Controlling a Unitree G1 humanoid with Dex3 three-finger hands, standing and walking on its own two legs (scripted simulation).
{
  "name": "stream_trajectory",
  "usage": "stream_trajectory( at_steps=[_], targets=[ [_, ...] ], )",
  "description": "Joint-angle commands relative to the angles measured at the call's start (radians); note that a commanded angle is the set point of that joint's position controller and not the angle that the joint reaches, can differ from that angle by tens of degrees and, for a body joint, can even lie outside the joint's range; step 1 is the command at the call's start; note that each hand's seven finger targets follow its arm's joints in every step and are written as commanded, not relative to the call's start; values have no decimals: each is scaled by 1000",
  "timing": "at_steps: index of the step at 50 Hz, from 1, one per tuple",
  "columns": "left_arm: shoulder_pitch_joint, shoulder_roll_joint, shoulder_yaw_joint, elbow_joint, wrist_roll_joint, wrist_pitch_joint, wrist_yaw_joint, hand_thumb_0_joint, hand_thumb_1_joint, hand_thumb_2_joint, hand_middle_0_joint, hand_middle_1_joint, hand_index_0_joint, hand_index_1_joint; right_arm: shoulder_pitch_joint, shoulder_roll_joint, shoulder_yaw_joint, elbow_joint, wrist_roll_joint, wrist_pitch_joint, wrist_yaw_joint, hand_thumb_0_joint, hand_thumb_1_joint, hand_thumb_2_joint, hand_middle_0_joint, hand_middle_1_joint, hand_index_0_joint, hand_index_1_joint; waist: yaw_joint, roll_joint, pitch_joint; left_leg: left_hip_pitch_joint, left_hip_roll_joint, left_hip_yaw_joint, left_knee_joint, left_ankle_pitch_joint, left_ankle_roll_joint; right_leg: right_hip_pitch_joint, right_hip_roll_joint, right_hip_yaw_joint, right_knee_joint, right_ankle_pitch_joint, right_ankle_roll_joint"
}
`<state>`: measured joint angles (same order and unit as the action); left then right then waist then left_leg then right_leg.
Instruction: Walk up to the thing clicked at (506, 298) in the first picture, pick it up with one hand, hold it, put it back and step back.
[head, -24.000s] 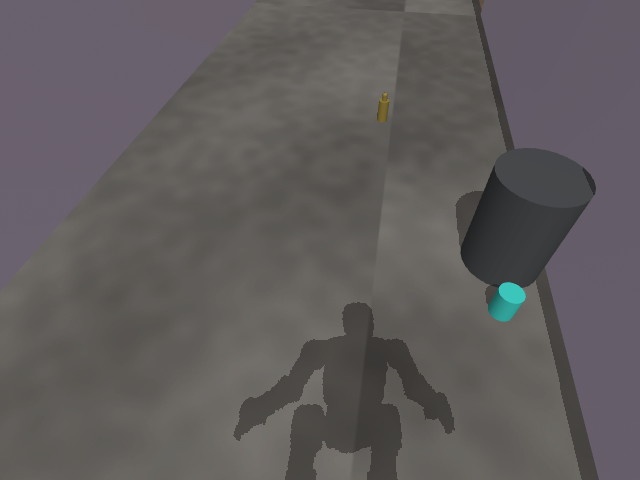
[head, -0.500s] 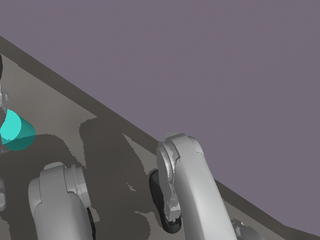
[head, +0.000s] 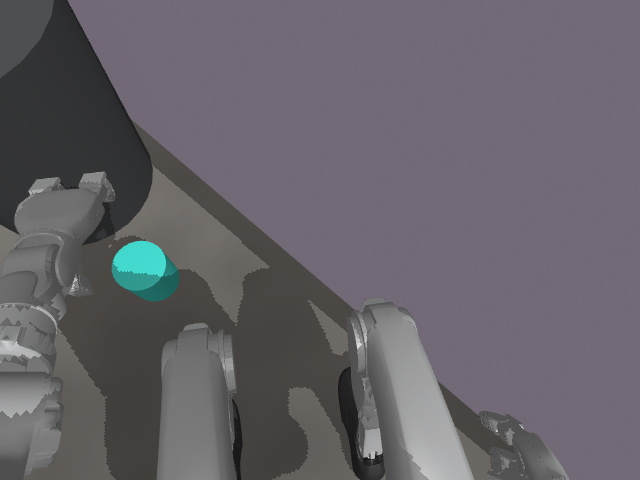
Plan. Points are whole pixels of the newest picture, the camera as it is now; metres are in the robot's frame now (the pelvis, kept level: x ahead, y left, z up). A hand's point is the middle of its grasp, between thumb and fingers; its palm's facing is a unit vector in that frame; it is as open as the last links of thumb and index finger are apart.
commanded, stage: withdraw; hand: left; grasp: from above
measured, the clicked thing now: (148, 272) +0.45 +0.25 -0.36
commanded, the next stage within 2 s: home in 0.28 s
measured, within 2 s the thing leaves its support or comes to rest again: neither
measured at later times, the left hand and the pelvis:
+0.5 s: hand (119, 235) +0.49 +0.27 -0.24, palm faces -0.38 -0.03 -0.92, open 13.8 cm; pelvis -0.01 +0.01 -0.08, yaw -2 degrees
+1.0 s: hand (66, 286) +0.37 +0.25 -0.05, palm faces -0.31 -0.61 -0.72, open 8.1 cm; pelvis +0.01 +0.01 +0.07, yaw +1 degrees
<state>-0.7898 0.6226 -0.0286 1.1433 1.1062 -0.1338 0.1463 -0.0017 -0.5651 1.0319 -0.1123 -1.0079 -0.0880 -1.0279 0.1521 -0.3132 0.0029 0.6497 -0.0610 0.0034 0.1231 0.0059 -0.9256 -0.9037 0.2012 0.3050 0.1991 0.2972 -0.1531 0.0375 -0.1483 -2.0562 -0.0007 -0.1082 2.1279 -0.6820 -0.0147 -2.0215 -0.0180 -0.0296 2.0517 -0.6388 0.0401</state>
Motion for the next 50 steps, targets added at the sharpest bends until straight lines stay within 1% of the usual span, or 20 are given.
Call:
stream_trajectory(
  at_steps=[1, 5, 11, 16, 17, 19, 20, 21, 22, 23, 25, 28, 29, 31, 35, 37, 39, 41, 46, 50],
  targets=[
    [-308, 231, 52, -85, 44, -71, 72, 0, -560, 1027, -97, -996, -80, -1015, 162, -173, -55, -4, -4, -9, -27, 0, -919, -908, 199, 300, 200, 300, -35, 95, -494, 281, -28, 102, -181, 111, 49, 303, 43, -46, -211, 116, -73],
    [-414, 190, 21, 16, 102, -95, 156, 0, -566, 1034, -77, -1017, -66, -1029, 168, -183, -53, 24, -22, -23, -28, 0, -914, -906, 200, 300, 200, 300, -74, 127, -483, 303, -29, 88, -179, 69, 43, 207, 44, -67, -186, 76, -80],
    [-565, 215, 17, 213, 163, -91, 268, 0, -558, 1029, -82, -1028, -76, -1035, 191, -207, -38, 66, -54, -57, -28, 0, -916, -904, 199, 300, 199, 300, -121, 199, -501, 327, -30, 67, -137, 57, 32, 82, 34, -97, -94, 73, -78],
    [-644, 335, 99, 268, 211, -71, 350, 0, -550, 1015, -77, -1038, -78, -1036, 208, -228, -24, 77, -83, -82, -20, 0, -913, -902, 200, 300, 199, 300, -122, 293, -588, 365, -32, 66, -87, 92, 26, 47, 26, -111, -13, 106, -75],
    [-660, 368, 118, 238, 209, -67, 362, 0, -551, 1016, -76, -1039, -77, -1037, 201, -227, -24, 74, -87, -84, -19, 0, -912, -902, 200, 300, 200, 300, -121, 320, -617, 366, -32, 70, -78, 91, 27, 50, 28, -111, -8, 103, -75],
    [-618, 408, 163, 221, 199, -46, 376, 0, -414, 863, -236, -879, -213, -877, 210, -235, -26, 67, -90, -88, -14, 0, -883, -894, 199, 299, 198, 299, -103, 360, -656, 378, -32, 75, -77, 117, 26, 63, 18, -110, 10, 128, -71],
    [-596, 405, 167, 217, 186, -34, 376, 0, -492, 943, -156, -959, -133, -957, 212, -233, -29, 62, -91, -89, -11, 0, -908, -899, 200, 300, 200, 300, -107, 360, -676, 384, -31, 73, -72, 119, 27, 66, 18, -112, 21, 135, -74],
    [-621, 413, 172, 175, 175, -25, 372, 0, -412, 863, -236, -879, -211, -877, 216, -233, -31, 61, -88, -87, -9, 0, -884, -894, 199, 299, 199, 299, -106, 385, -706, 392, -31, 73, -80, 124, 25, 66, 20, -111, 24, 142, -79],
    [-578, 403, 173, 181, 163, -12, 359, 0, -490, 943, -156, -959, -131, -957, 225, -233, -39, 61, -84, -89, -5, 0, -909, -899, 200, 300, 200, 300, -103, 382, -711, 408, -29, 72, -78, 130, 25, 74, 19, -110, 23, 148, -80],
    [-590, 400, 171, 137, 154, -5, 344, 0, -410, 863, -229, -879, -204, -877, 241, -236, -44, 64, -82, -88, -1, 0, -885, -895, 199, 299, 199, 299, -106, 402, -728, 416, -27, 71, -79, 152, 22, 82, 18, -109, 25, 169, -81],
    [-534, 414, 188, 81, 115, 13, 313, 0, -251, 887, -241, -719, -216, -717, 254, -239, -61, 60, -67, -81, 2, 0, -884, -895, 199, 299, 199, 299, -80, 389, -789, 440, -26, 72, -82, 189, 23, 128, 20, -105, 18, 201, -87],
    [-424, 397, 194, 18, 55, 32, 257, 0, -153, 833, -224, -578, -203, -597, 298, -231, -68, 52, -46, -65, 8, 0, -888, -895, 199, 299, 199, 299, -62, 311, -757, 395, -30, 90, -106, 195, 35, 218, 22, -92, -45, 207, -78],
    [-453, 428, 219, -85, 21, 29, 244, 0, -73, 814, -216, -537, -198, -553, 296, -232, -81, 39, -36, -59, 5, 0, -889, -896, 199, 299, 199, 299, -46, 302, -806, 401, -29, 91, -114, 196, 40, 249, 22, -86, -61, 209, -77],
    [-320, 326, 187, -106, -47, 43, 191, 0, 87, 834, -212, -477, -198, -490, 306, -217, -89, 23, -22, -51, 8, 0, -892, -897, 199, 300, 199, 300, -42, 260, -791, 423, -28, 79, -151, 204, 40, 289, 20, -85, -96, 214, -73],
    [-178, 238, 164, -325, -195, 76, 93, 0, 407, 829, -195, -344, -190, -348, 280, -195, -102, -19, 17, -30, -6, 0, -897, -899, 200, 300, 200, 300, -11, 194, -800, 460, -23, 64, -233, 195, 45, 380, 25, -72, -186, 217, -68],
    [-66, 144, 128, -369, -272, 95, 44, 0, 567, 856, -197, -324, -194, -326, 253, -175, -100, -31, 31, -24, -17, 0, -898, -899, 200, 300, 200, 300, -6, 163, -716, 458, -21, 55, -275, 209, 43, 398, 26, -69, -225, 232, -65],
    [-1, 126, 135, -463, -345, 109, 4, 0, 727, 883, -198, -306, -197, -306, 225, -173, -104, -47, 41, -18, -28, 0, -899, -900, 200, 300, 200, 300, 10, 148, -654, 494, -17, 42, -316, 208, 39, 388, 22, -63, -270, 221, -71],
    [43, 102, 127, -565, -406, 123, -27, 0, 887, 903, -201, -302, -201, -302, 187, -158, -107, -68, 48, -14, -38, 0, -900, -900, 200, 300, 200, 300, 30, 157, -670, 541, -10, 45, -359, 210, 38, 447, 22, -54, -306, 224, -73],
    [210, 17, 117, -708, -539, 158, -62, 0, 900, 900, -200, -299, -200, -299, 105, -140, -106, -106, 66, -14, -63, 0, -900, -900, 200, 300, 200, 300, 56, 142, -600, 661, 4, 19, -480, 196, 30, 491, 14, -47, -387, 200, -75],
    [308, -46, 106, -835, -646, 197, -66, 0, 900, 900, -200, -299, -200, -299, 52, -118, -99, -141, 77, -33, -89, 0, -899, -900, 200, 300, 200, 300, 53, 112, -550, 706, 3, 40, -564, 128, 34, 585, 18, -36, -496, 153, -70]
  ],
)
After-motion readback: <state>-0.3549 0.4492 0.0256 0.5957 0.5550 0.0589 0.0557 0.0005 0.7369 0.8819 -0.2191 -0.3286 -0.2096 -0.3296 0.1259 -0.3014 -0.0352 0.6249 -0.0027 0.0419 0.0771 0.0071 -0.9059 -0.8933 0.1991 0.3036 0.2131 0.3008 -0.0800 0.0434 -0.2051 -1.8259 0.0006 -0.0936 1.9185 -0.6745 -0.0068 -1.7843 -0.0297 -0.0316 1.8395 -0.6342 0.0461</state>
